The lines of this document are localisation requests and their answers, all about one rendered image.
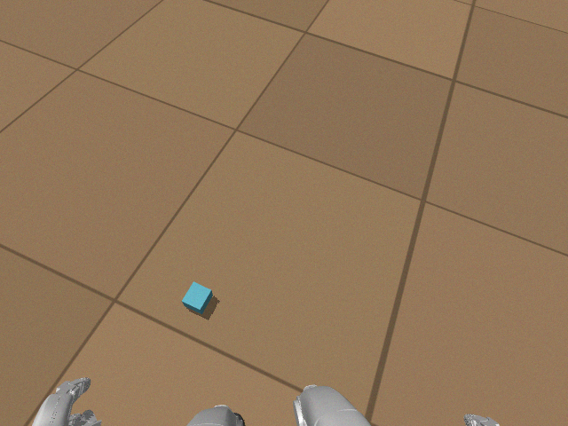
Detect small box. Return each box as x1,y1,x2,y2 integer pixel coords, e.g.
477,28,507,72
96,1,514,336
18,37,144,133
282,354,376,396
182,282,213,314

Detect left robot hand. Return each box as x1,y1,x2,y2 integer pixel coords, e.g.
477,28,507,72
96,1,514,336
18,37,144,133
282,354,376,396
32,377,102,426

